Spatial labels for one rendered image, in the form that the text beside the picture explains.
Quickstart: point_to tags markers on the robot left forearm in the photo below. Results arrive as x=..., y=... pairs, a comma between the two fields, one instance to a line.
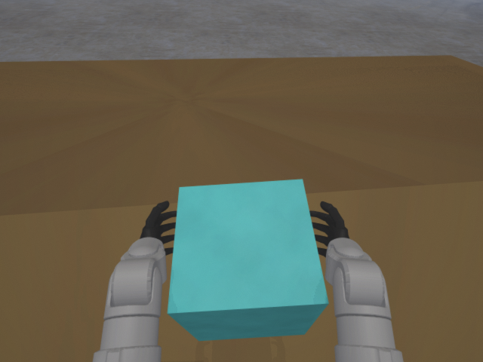
x=133, y=305

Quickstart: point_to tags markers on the carton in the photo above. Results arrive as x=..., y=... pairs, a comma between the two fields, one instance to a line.
x=245, y=261

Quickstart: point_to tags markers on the robot right hand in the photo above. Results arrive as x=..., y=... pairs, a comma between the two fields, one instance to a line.
x=334, y=229

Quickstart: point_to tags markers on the robot left hand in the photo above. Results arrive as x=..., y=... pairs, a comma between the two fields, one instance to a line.
x=153, y=227

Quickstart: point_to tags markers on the robot right forearm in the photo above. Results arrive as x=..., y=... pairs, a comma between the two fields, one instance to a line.
x=361, y=305

